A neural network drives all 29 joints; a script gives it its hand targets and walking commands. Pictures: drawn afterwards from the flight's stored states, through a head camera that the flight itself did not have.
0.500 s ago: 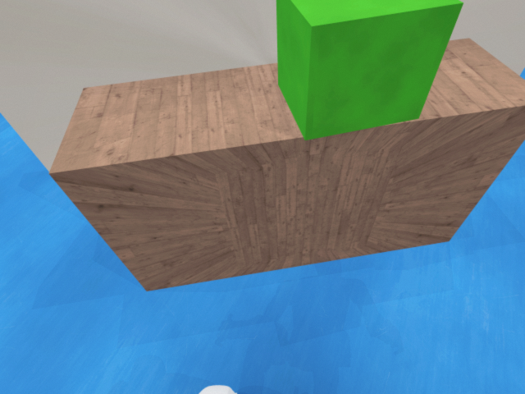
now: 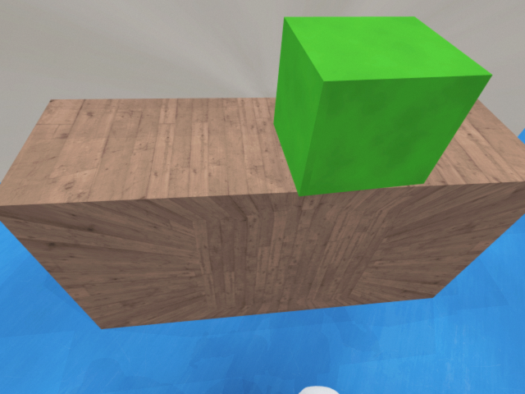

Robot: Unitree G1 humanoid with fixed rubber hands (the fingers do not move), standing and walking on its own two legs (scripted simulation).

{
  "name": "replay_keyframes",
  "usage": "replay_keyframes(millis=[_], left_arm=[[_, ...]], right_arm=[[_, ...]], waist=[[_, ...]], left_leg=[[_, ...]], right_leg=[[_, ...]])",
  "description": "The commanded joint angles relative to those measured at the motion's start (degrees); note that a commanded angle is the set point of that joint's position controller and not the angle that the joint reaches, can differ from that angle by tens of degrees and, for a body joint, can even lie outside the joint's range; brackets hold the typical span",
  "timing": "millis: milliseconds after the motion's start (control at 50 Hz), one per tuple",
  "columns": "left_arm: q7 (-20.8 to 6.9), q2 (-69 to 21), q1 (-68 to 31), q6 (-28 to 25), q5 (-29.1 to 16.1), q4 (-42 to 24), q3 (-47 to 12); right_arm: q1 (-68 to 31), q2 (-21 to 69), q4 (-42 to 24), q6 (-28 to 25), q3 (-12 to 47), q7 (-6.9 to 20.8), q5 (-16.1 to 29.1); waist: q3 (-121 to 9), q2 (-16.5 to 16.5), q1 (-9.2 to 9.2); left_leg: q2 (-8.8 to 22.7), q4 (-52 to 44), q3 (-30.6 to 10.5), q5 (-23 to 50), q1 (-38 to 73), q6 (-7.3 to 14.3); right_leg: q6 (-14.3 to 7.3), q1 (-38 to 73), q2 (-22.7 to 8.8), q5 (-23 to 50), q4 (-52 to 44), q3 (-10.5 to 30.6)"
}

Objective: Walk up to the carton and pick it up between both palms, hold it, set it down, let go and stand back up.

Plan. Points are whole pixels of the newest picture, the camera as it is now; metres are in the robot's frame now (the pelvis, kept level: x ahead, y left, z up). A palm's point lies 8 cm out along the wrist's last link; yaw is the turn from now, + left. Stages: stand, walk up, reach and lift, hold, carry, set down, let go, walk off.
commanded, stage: walk up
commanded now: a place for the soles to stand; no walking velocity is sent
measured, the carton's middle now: (357, 104) +0.70 -0.21 +0.09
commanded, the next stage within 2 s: none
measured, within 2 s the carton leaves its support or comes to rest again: neither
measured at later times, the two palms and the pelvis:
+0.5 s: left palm (158, 385) +0.17 +0.17 -0.08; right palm out of the picture +0.20 -0.47 -0.10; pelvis +0.14 -0.15 +0.01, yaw +1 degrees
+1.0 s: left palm (191, 341) +0.24 +0.13 -0.11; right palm (506, 294) +0.32 -0.50 -0.11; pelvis +0.21 -0.19 -0.01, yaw +5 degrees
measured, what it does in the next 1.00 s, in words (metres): walks ahead: right foot, then left foot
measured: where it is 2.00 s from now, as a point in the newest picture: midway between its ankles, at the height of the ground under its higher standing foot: outside the picture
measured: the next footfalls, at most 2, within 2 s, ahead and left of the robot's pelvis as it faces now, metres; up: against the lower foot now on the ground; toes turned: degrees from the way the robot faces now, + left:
right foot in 0.26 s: +0.20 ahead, -0.24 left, +0.00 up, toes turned -3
left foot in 0.70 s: +0.29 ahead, -0.03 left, +0.00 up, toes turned +5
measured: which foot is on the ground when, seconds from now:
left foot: down 0.00-0.28, up 0.30-0.68, down 0.70-0.98, up 1.00-1.00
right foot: up 0.00-0.24, down 0.26-0.70, up 0.72-0.94, down 0.96-1.00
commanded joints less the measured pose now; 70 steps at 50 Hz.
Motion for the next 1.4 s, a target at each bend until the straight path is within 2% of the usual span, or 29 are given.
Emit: replay_keyframes(millis=[0, 80, 180, 220, 260, 280, 320, 360, 480, 560, 600, 640, 660, 680, 720, 740, 760, 860, 900, 920, 940, 960, 980, 1120, 1160, 1240, 1280, 1340, 1380], left_arm=[[-1.13, 10.74, 1.36, 1.42, 0.53, -2.31, 7.07], [-1.6, 9.64, -5.95, 0.94, 0.53, -4.02, 6.75], [-1.48, 10.62, -0.15, 0.03, -0.2, -1.12, 7.52], [-0.32, 12.14, 7.27, -1.04, -0.27, 1.02, 8.77], [1.54, 18.98, 11.82, -2.48, 0.97, -0.45, 9.65], [1.45, 20.78, 4.86, -2.25, -0.37, -1.87, 9.87], [1.27, 15.53, 1.56, -2.09, -0.85, -3.14, 8.7], [1.48, 12.61, 1.41, -2.51, -0.67, -2.98, 7.6], [1.46, 12.34, 2.84, -3.04, -0.51, -3.21, 7.2], [2.67, 11.17, 3.77, -2.4, -1.04, -2.4, 5.78], [2.97, 12.14, 0.54, -2.0, -1.42, -2.78, 5.76], [3.53, 9.28, -0.29, -1.84, -2.04, -2.0, 4.44], [3.55, 6.58, -0.19, -2.24, -2.19, -3.61, 4.2], [3.54, 4.18, 1.1, -2.11, -2.18, -3.83, 3.24], [3.97, 10.48, 1.15, -0.54, -1.71, -1.62, 4.37], [3.65, 10.36, 1.18, -0.42, -1.98, -0.86, 4.92], [3.45, 10.35, 3.07, -0.28, -1.77, 0.1, 4.62], [3.75, 6.65, 4.05, -1.53, -1.43, 2.48, 4.88], [4.82, 8.23, 6.2, -3.06, -0.96, 5.41, 5.68], [5.5, 9.32, 5.14, -3.59, 0.12, 5.28, 6.01], [5.81, 13.45, 4.08, -4.4, 0.74, 4.34, 6.78], [5.79, 16.35, -0.23, -4.23, -0.17, 3.64, 6.96], [6.09, 16.81, -2.78, -4.07, -0.24, 2.72, 6.94], [5.17, 14.58, -1.8, -3.72, 0.03, 4.17, 6.83], [4.66, 12.28, -6.02, -2.76, -0.3, 2.51, 5.46], [5.04, 6.75, -8.4, -1.57, -2.02, 3.05, 3.99], [4.99, 7.8, -4.14, -2.92, -1.45, 4.92, 3.79], [5.19, 12.67, -4.6, -3.88, -0.45, 5.82, 5.22], [5.09, 12.96, -7.93, -3.43, -0.44, 4.35, 5.26]], right_arm=[[1.25, -17.08, -5.15, -1.07, -7.17, -1.12, 0.41], [4.38, -19.92, -5.31, -1.2, -8.56, -1.15, -0.63], [-1.24, -20.52, -5.58, -0.29, -8.37, -0.36, -0.8], [0.37, -14.75, -5.72, 0.3, -6.55, -0.89, -1.06], [5.51, -6.73, -5.73, 0.17, -3.81, -0.95, 0.11], [6.37, -10.46, -5.12, 0.41, -4.98, -1.5, -0.09], [7.79, -14.31, -2.99, 0.41, -5.29, -1.25, 0.82], [7.26, -12.0, -2.32, 0.17, -4.96, -0.51, 0.35], [2.27, -9.79, -5.0, -0.06, -4.85, 0.64, -0.15], [0.63, -8.11, -5.22, 0.09, -3.86, 0.14, -0.45], [0.74, -7.95, -4.3, 0.62, -3.83, 0.04, -0.37], [4.16, -9.13, -2.7, 0.25, -4.51, -0.49, -0.6], [7.31, -13.26, -2.15, 0.18, -5.52, -0.92, -1.8], [8.12, -16.73, -3.05, 0.01, -6.14, -1.07, -1.47], [2.18, -17.9, -3.29, 0.61, -6.38, -1.23, 0.52], [-1.23, -17.24, -4.33, 1.14, -6.41, -0.99, 0.33], [-1.15, -15.86, -3.5, 1.32, -5.61, -1.07, 0.08], [-6.32, -13.32, -4.67, 3.01, -4.61, 0.01, -1.46], [-8.31, -10.81, -4.56, 4.6, -4.31, 0.35, -0.64], [-7.05, -8.43, -4.39, 5.03, -3.26, 0.44, -0.03], [-8.06, -4.83, -5.37, 5.15, -2.53, 0.78, 0.41], [-6.76, -8.75, -3.58, 5.86, -3.83, -0.04, -0.06], [-5.6, -10.01, -3.2, 5.27, -4.01, 0.12, 0.54], [-4.87, -9.43, -2.51, 4.88, -4.79, 1.14, -1.12], [-1.34, -8.34, -0.52, 3.81, -4.71, 0.61, -0.9], [-6.13, -14.72, -1.13, 2.65, -5.76, -0.33, -0.9], [-10.43, -12.51, -3.18, 3.13, -4.46, 0.24, -0.75], [-8.84, -8.01, -3.36, 3.9, -3.5, 0.25, -0.32], [-6.1, -8.88, -2.32, 3.94, -3.6, 0.3, -0.86]], waist=[[-0.67, 11.04, -1.0], [1.15, 14.01, -3.14], [-4.58, 15.22, 1.31], [-8.05, 4.24, 5.16], [-7.35, -15.99, 7.99], [-7.12, -14.5, 4.1], [-3.8, -4.07, 1.52], [-1.48, -6.97, 1.12], [-3.03, -4.68, 3.43], [-4.45, -6.26, 2.98], [-7.61, -2.41, 0.73], [-9.65, -0.6, -2.68], [-13.12, 3.96, -3.83], [-12.89, 14.4, -3.37], [-5.04, 6.22, -1.48], [-2.06, 12.59, -0.51], [-0.89, 7.33, -0.34], [-7.02, 16.96, 0.22], [-8.08, 11.37, 1.49], [-5.78, 6.24, 2.36], [-6.74, -0.95, 2.66], [-6.25, -0.06, 1.48], [-6.47, -0.74, 0.69], [-4.99, -5.09, 1.72], [-4.17, -4.82, -1.3], [-6.17, 6.8, 0.37], [-5.61, 8.24, 3.01], [-9.86, 1.58, 1.14], [-7.69, 2.62, -0.51]], left_leg=[[12.42, -21.26, -16.61, -18.79, -1.84, 9.19], [14.83, -19.26, -18.75, -19.17, 2.62, 11.14], [12.13, -12.33, -9.63, -13.34, -6.15, 7.82], [8.1, 5.18, -6.0, -10.9, -11.21, 5.65], [-5.31, 33.49, -3.46, -17.55, -24.78, -0.54], [-2.64, 37.74, -2.34, -20.44, -29.24, 0.0], [3.13, 33.65, -5.13, -11.62, -24.57, -0.21], [3.21, 28.14, -2.68, -8.05, -18.66, -0.35], [2.81, 12.31, -0.13, -4.89, -16.9, -1.06], [0.46, 6.47, 3.84, -1.23, -10.06, 0.1], [-1.18, 0.46, 5.12, 2.2, -2.63, 0.53], [0.29, -5.57, 1.09, 8.09, 11.82, 3.02], [7.05, -6.06, -9.58, 13.67, 19.66, 6.94], [19.95, -10.56, -29.84, 18.1, 22.34, 12.22], [23.88, -13.85, -30.47, 4.05, 6.6, 18.57], [20.16, -14.1, -24.86, 0.09, 1.97, 16.02], [17.08, -14.76, -23.23, -2.94, 1.68, 13.14], [11.3, -7.41, -10.51, 4.11, -0.95, 9.41], [7.07, 1.76, -6.83, 3.17, -5.75, 6.04], [4.99, 6.56, -3.81, 1.11, -9.28, 3.5], [-2.12, 14.34, -4.59, -5.94, -14.84, -0.29], [-0.99, 18.85, -7.04, -17.38, -10.41, -1.45], [0.75, 20.41, -6.93, -18.82, -8.51, -1.45], [1.05, 10.74, -1.7, -13.65, -7.98, -0.07], [-0.14, -4.31, 0.03, -8.14, 3.15, 0.19], [15.91, -10.63, -24.13, 7.0, 4.53, 10.58], [12.75, -7.4, -17.05, 9.54, -3.28, 7.36], [0.28, 4.56, -6.48, -0.72, -7.71, -0.56], [1.3, 2.09, -4.4, -8.22, -3.02, 0.38]], right_leg=[[4.16, -9.69, -5.59, 9.29, -3.74, 0.82], [4.5, -13.99, -8.09, 10.02, -13.84, 2.03], [2.74, 9.64, -5.37, 9.47, -23.79, -4.26], [2.26, 21.42, -3.6, 9.17, -29.52, -1.01], [-0.24, 24.89, -17.11, -7.56, -44.97, 27.24], [-8.25, 23.12, -23.32, -10.45, -49.52, 39.73], [-6.29, 17.75, -16.72, -10.26, -45.03, 21.88], [-7.53, 11.07, -13.16, 8.63, -42.87, 11.25], [-10.42, 13.98, -15.79, 8.16, -44.28, 10.92], [-6.62, 13.94, -12.46, 41.25, -35.15, 3.02], [-4.69, 13.18, -12.3, 42.1, -31.0, 0.54], [-1.42, 5.21, -8.37, 37.81, -22.73, -2.89], [0.79, -1.9, -4.15, 28.8, -13.26, -4.83], [2.92, -9.97, 1.55, 2.14, -4.46, -5.11], [2.94, -7.52, -2.34, -11.9, -0.32, 1.36], [2.71, -6.54, -2.23, -9.91, -2.81, 2.33], [1.07, -6.08, -1.12, -8.65, -4.0, 2.11], [2.54, 5.45, -0.75, 5.63, -23.49, -4.54], [4.18, 14.97, 0.8, 14.65, -34.75, -4.74], [2.72, 15.93, -3.1, 14.76, -38.59, 0.67], [-0.8, 17.74, -14.87, 17.05, -43.09, 17.78], [-7.49, 10.05, -22.54, 16.0, -43.24, 25.53], [-11.79, 9.57, -22.71, 18.59, -40.88, 24.86], [-7.54, 12.57, -15.81, 23.06, -36.64, 9.89], [-5.22, 5.06, -12.03, 24.16, -30.93, 4.82], [2.53, 2.02, -0.6, -1.86, -21.15, -1.94], [1.01, 10.47, -1.52, 1.23, -29.88, -1.63], [-4.92, 16.51, -14.18, 11.07, -39.37, 13.48], [-6.49, 10.14, -16.25, 10.15, -38.51, 12.7]])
